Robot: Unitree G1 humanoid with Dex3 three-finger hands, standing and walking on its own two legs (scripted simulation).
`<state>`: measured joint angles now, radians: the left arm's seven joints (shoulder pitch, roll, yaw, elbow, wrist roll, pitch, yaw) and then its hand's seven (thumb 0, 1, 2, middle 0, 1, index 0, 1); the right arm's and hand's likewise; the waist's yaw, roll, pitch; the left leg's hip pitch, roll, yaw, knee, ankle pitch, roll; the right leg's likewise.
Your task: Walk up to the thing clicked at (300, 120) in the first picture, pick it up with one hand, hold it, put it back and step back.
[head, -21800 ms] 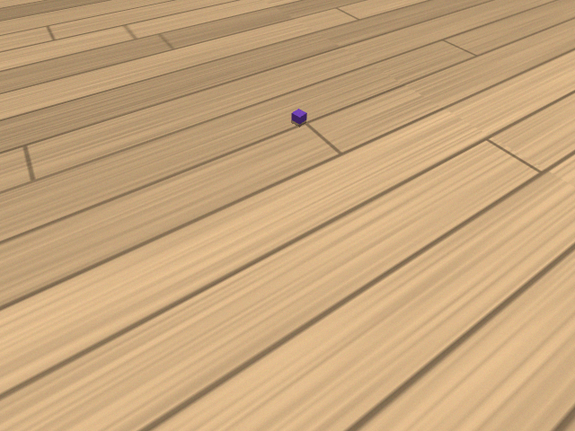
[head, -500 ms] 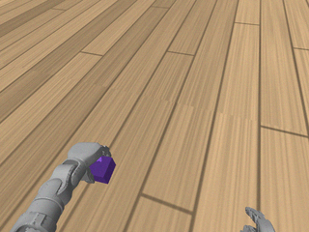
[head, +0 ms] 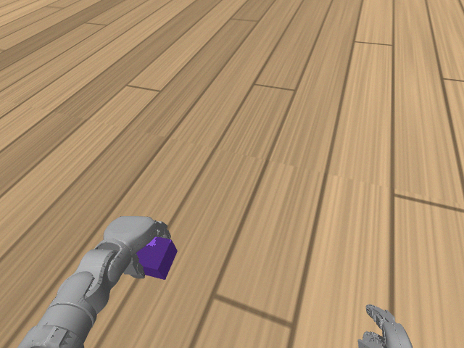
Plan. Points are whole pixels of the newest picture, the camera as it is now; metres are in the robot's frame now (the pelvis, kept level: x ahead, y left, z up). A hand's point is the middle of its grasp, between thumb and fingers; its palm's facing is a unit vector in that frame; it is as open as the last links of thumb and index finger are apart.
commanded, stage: hold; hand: left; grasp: from above
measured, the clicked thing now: (153, 256) +0.30 +0.20 -0.06
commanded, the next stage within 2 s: crouch in 0.64 s
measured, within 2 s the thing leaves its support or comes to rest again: neither
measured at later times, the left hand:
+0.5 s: hand (135, 254) +0.29 +0.22 -0.02, palm faces -0.46 -0.02 -0.89, open 9.0 cm
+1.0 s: hand (140, 259) +0.29 +0.22 -0.05, palm faces -0.47 -0.02 -0.88, open 9.0 cm
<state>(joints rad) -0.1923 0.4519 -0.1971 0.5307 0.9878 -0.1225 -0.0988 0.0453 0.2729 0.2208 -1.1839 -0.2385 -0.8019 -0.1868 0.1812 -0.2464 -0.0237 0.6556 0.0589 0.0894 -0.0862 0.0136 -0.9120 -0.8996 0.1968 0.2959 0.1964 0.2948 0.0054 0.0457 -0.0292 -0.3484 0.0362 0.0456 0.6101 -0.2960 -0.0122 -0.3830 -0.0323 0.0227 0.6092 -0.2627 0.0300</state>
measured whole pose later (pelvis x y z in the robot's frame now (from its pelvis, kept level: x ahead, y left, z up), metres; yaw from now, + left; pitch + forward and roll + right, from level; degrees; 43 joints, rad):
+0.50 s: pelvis +0.00 +0.00 +0.01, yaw +0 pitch +1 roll +0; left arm -0.19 0.46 -0.19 0.54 0.99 -0.14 -0.09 0.05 0.27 0.22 -1.18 -0.24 -0.80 -0.19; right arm 0.16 -0.24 -0.02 0.66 0.06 0.11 -0.09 0.01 -0.91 -0.90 0.20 0.30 0.20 0.29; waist 0.01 0.05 -0.01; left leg -0.29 0.04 0.05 0.55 -0.27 -0.01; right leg -0.33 -0.03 0.02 0.55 -0.24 0.03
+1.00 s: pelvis +0.00 +0.00 +0.00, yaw +0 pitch +3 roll +0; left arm -0.22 0.44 -0.18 0.66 1.03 -0.19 0.00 0.05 0.28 0.21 -1.17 -0.26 -0.79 -0.20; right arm 0.16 -0.24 -0.02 0.65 0.06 0.13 -0.08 0.01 -0.91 -0.90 0.20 0.30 0.20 0.30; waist -0.01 0.03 -0.02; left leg -0.36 0.03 0.04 0.59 -0.28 -0.01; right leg -0.40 -0.03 0.01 0.59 -0.25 0.03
